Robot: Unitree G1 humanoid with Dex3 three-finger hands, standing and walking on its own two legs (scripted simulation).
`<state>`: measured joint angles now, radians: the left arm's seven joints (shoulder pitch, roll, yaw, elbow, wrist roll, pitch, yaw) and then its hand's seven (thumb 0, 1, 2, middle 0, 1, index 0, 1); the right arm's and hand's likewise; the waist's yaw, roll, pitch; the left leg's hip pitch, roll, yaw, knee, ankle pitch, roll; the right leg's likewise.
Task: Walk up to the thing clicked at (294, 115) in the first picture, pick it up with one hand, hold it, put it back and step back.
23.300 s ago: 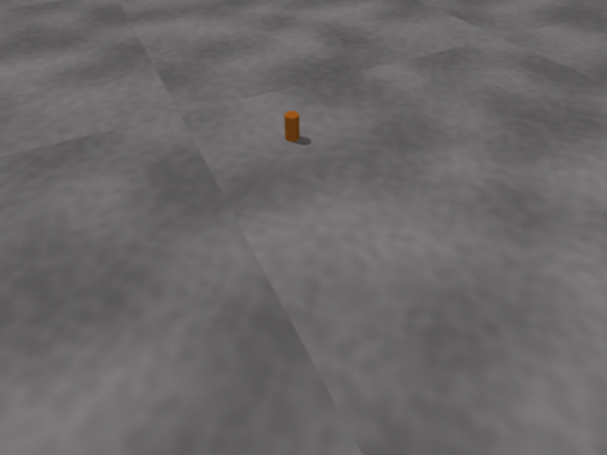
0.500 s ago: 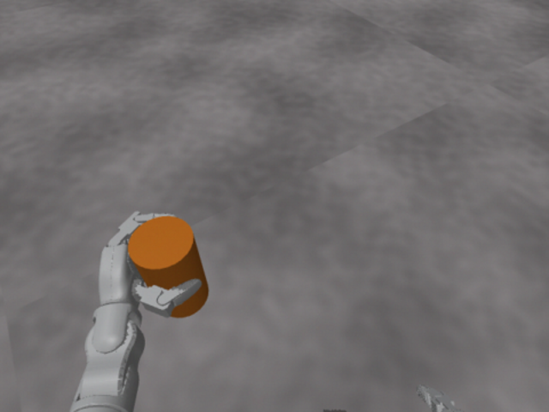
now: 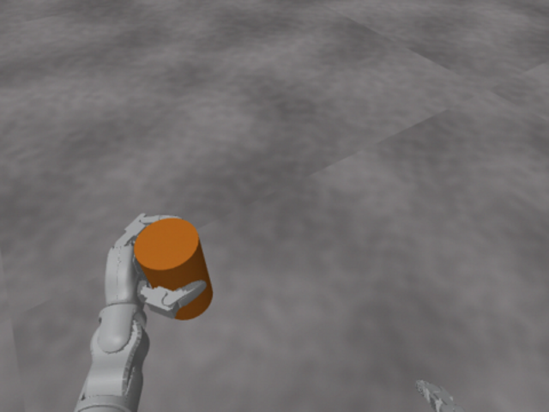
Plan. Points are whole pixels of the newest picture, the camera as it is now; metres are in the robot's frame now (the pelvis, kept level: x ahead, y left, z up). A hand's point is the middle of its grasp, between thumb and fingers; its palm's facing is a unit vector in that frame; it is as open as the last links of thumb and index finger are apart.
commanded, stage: hold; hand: left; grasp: from the side
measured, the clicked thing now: (178, 272) +0.34 +0.15 +0.03
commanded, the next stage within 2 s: crouch in 1.78 s
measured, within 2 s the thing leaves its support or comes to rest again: neither
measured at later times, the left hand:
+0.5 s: hand (169, 268) +0.33 +0.16 +0.05, palm faces +0.13 -0.99 -0.02, open 11.2 cm
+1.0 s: hand (166, 270) +0.33 +0.16 +0.05, palm faces +0.14 -0.99 -0.02, open 11.2 cm
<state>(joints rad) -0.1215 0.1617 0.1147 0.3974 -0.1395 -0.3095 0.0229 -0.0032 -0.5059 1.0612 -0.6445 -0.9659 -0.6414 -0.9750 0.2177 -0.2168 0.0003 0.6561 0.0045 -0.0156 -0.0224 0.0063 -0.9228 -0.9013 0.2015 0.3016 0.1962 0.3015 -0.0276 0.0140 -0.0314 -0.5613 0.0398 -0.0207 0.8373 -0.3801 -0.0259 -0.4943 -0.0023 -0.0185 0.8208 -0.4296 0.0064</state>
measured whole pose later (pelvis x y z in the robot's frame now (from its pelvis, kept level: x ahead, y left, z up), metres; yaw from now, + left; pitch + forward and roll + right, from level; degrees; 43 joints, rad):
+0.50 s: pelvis +0.00 +0.00 +0.00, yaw +0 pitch +6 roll -1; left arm -0.12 0.16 0.12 0.41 -0.14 -0.33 0.02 0.00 -0.50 1.06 -0.64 -0.97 -0.64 -0.98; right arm 0.22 -0.22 0.00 0.67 0.00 -0.02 -0.02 0.01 -0.92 -0.90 0.20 0.30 0.20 0.30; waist -0.03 0.01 -0.03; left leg -0.56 0.04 -0.02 0.83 -0.37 -0.03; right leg -0.50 0.00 -0.02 0.82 -0.43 0.00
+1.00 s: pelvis +0.00 +0.00 +0.00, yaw +0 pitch +6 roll -1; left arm -0.11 0.17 0.13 0.41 -0.15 -0.34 0.01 0.00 -0.50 1.06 -0.64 -0.97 -0.64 -0.98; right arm 0.21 -0.22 0.00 0.66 0.01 -0.02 -0.02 0.01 -0.93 -0.91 0.20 0.30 0.20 0.30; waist -0.03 0.01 -0.03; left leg -0.56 0.04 -0.02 0.83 -0.37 -0.03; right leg -0.49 0.00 -0.02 0.82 -0.43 0.00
